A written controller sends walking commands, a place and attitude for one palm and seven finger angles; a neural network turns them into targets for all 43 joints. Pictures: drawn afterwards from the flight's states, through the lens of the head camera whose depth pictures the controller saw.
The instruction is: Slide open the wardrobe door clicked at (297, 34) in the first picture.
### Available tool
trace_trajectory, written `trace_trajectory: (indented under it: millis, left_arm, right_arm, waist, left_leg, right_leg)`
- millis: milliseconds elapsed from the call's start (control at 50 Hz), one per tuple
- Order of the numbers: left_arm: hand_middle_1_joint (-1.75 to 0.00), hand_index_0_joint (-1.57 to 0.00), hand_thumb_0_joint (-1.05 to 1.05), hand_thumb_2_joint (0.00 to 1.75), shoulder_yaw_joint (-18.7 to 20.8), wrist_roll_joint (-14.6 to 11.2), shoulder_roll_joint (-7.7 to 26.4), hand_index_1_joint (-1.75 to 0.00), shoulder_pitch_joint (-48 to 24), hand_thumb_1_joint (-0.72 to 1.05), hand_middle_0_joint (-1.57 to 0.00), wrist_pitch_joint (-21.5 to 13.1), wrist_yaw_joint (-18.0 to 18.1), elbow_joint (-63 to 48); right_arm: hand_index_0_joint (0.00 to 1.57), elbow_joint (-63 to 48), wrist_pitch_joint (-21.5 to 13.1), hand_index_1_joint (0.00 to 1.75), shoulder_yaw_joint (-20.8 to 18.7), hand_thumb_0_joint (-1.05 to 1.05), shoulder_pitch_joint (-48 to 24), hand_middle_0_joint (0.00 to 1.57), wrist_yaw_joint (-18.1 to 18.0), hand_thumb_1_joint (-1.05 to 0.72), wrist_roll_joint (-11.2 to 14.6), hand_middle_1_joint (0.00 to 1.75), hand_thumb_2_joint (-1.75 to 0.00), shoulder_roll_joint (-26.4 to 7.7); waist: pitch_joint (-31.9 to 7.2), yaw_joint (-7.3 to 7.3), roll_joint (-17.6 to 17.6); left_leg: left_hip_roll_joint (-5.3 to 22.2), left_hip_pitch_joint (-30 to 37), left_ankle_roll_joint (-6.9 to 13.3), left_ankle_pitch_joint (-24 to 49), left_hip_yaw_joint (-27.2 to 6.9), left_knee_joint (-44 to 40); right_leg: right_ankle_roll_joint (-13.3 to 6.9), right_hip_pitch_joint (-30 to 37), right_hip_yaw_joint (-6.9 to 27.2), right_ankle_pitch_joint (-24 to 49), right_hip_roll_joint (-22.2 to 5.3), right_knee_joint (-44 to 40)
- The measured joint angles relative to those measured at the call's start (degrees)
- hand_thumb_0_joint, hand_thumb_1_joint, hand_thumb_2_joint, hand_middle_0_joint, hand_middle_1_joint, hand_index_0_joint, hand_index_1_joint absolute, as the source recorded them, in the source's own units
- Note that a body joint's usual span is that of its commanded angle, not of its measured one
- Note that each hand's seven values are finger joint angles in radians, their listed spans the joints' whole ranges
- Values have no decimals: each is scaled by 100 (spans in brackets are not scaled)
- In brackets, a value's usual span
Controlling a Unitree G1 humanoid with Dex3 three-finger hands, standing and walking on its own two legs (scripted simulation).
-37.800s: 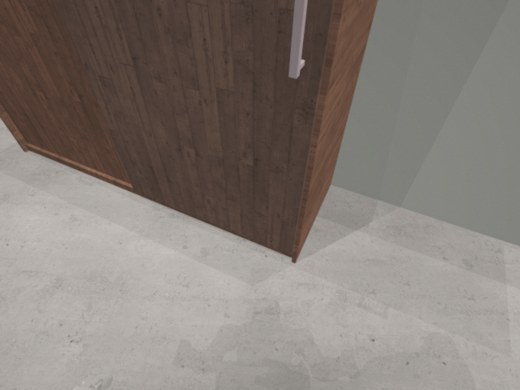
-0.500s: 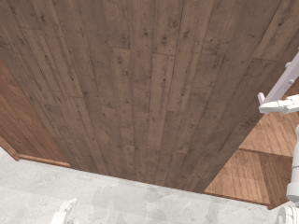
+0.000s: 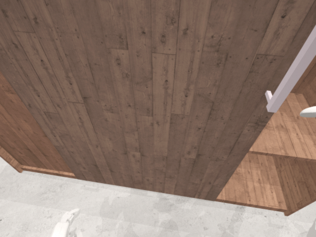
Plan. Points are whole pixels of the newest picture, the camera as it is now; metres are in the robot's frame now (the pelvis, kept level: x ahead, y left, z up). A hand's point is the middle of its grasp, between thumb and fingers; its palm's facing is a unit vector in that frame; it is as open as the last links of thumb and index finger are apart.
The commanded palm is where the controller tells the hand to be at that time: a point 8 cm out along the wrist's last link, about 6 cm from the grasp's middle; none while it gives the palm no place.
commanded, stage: slip the hand off the handle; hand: right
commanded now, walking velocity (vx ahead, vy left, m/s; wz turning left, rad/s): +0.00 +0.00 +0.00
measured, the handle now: (294, 62) +0.44 -0.27 +0.25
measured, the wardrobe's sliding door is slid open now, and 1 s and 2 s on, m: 0.43 0.43 0.43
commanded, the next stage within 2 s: draw the hand back to the body in 0.72 s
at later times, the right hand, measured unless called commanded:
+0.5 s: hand out of the picture +0.29 -0.31 +0.25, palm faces +0.42 +0.89 -0.14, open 14.7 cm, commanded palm +0.25 -0.34 +0.24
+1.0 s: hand out of the picture +0.23 -0.29 +0.23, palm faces +0.27 +0.96 -0.11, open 14.7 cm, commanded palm +0.19 -0.33 +0.23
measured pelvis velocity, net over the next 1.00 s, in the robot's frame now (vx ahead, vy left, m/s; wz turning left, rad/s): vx -0.01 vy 0.01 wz -0.03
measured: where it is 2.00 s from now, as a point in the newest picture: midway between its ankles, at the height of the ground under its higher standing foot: outside the picture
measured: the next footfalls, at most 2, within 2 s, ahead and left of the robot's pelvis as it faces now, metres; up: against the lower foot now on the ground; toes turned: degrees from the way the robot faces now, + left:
none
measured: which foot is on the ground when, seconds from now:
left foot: down 0.00-1.00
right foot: down 0.00-1.00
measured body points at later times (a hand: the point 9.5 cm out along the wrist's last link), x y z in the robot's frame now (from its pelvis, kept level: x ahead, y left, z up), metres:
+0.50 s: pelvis -0.01 +0.00 +0.00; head -0.03 +0.00 +0.45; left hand +0.17 +0.23 -0.08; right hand +0.26 -0.36 +0.26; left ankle -0.03 +0.11 -0.73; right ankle +0.04 -0.11 -0.73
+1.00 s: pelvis -0.01 +0.01 +0.01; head -0.05 +0.04 +0.45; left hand +0.20 +0.23 -0.06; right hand +0.21 -0.34 +0.24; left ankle -0.03 +0.11 -0.73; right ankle +0.04 -0.11 -0.73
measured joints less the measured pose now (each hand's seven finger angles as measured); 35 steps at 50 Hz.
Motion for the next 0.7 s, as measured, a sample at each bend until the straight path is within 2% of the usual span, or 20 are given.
trace_trajectory:
  millis: [120, 260, 380, 460, 580, 700]
  left_arm:
    - [-30, -21, 1, 90, -15, 1, -18, -30, 177, 90, -21, -23, -20, -33]
    - [-30, -21, 1, 90, -8, -34, -27, -30, 279, 90, -21, -35, -50, -46]
    - [-30, -21, 1, 90, -47, -24, -88, -30, 81, 90, -20, -142, -50, -103]
    - [-30, -21, 1, 90, -99, -20, -127, -30, -143, 90, -20, -219, -28, -127]
    - [-30, -21, 1, 90, -153, -43, -130, -30, -423, 90, -20, -323, 19, -188]
    - [-30, -21, 1, 90, -208, -44, -175, -30, -579, 90, -21, -367, 22, -236]
  right_arm:
    - [25, 58, -68, 115, -101, -1, 74, 26, 71, 56, 15, 116, -20, -143]
    - [25, -881, -22, 115, -103, -1, 858, 26, 120, 56, 296, 115, -20, 212]
    - [25, -1769, 254, 115, -117, -1, 1458, 26, -151, 56, 340, 116, -20, 519]
    - [25, -2089, 368, 115, -107, -1, 1658, 26, -250, 56, 332, 116, -20, 571]
    - [25, -2453, 515, 115, 13, -1, 1870, 26, -167, 56, 411, 116, -20, 650]
    - [25, -2853, 586, 115, -35, -1, 2337, 26, -16, 56, 578, 116, -20, 652]
  waist:
    - [-20, 61, -49]
    - [-77, -1, -126]
    - [-61, -120, -129]
    - [-46, -221, -113]
    - [-19, -377, -128]
    - [-32, -421, -139]
  left_leg:
    - [-8, -59, -22, 49, -57, -11]
    - [15, 86, -63, 68, -140, -66]
    - [42, 238, -67, 79, -142, -98]
    - [50, 329, -53, 86, -89, -120]
    - [51, 488, -22, 102, 19, -178]
    - [23, 619, 16, 112, 52, -233]
  right_leg:
    - [-29, -44, -54, 14, -14, 7]
    - [-65, 134, -138, 1, 3, -53]
    - [-66, 309, -144, 44, 35, -142]
    - [-51, 391, -92, 90, 53, -191]
    - [-20, 507, 15, 148, 72, -249]
    - [21, 636, 52, 179, 54, -316]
